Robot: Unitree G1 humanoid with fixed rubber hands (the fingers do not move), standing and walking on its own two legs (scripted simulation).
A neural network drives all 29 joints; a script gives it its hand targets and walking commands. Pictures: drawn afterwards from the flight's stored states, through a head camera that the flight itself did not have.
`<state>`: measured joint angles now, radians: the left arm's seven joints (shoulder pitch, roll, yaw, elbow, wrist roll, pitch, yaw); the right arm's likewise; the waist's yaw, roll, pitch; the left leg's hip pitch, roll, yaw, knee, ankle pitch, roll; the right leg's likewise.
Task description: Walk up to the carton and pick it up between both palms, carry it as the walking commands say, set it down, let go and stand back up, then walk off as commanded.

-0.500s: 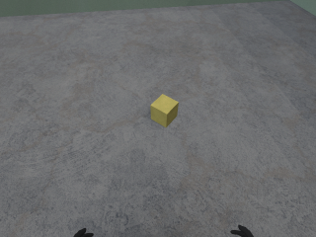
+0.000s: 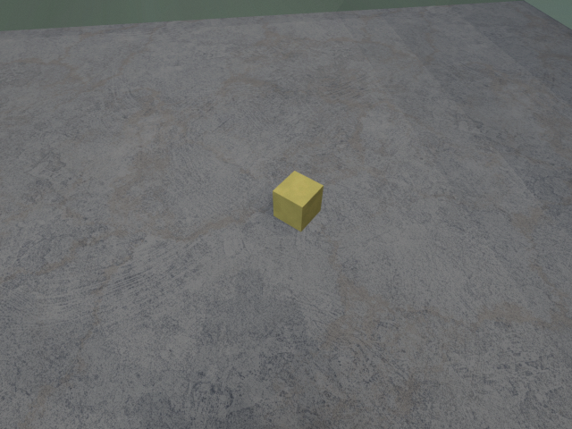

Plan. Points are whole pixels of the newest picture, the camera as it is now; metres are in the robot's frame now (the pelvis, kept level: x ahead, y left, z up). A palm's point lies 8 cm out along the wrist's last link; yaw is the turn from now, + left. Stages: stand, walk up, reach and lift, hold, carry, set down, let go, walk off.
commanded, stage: stand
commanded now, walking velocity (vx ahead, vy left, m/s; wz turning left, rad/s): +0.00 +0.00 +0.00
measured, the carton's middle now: (297, 201) +1.11 -0.06 -0.69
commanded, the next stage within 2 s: walk up in 0.50 s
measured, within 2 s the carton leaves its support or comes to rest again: neither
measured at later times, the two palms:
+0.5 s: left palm out of the picture -0.02 +0.21 -0.14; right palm out of the picture -0.02 -0.21 -0.14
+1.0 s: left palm out of the picture +0.08 +0.30 -0.08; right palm (541, 416) +0.15 -0.34 -0.08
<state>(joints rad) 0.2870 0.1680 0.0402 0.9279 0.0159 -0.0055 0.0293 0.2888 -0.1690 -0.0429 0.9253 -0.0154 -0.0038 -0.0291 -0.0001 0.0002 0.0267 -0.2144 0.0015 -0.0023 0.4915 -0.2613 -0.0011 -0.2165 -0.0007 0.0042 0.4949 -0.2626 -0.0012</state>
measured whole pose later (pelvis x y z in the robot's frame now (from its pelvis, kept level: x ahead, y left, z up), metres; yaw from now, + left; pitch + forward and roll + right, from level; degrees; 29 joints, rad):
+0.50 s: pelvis +0.00 +0.00 +0.00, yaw +0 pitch -2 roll +0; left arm 0.30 0.13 0.02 1.11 0.01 0.00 0.04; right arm 0.31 -0.13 -0.02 1.10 -0.01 0.00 -0.04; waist 0.00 0.00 0.04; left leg -0.18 0.00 0.00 0.44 -0.23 0.00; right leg -0.18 0.00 0.01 0.44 -0.23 0.00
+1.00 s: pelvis +0.03 -0.02 -0.01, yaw -1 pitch -3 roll -1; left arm 0.45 0.39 0.11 0.63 0.06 -0.06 0.01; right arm 0.32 -0.41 -0.14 0.58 -0.05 -0.01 0.03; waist 0.03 0.04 0.04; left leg -0.48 0.02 -0.06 1.09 -0.44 0.02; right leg -0.22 0.00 -0.07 0.60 -0.34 -0.04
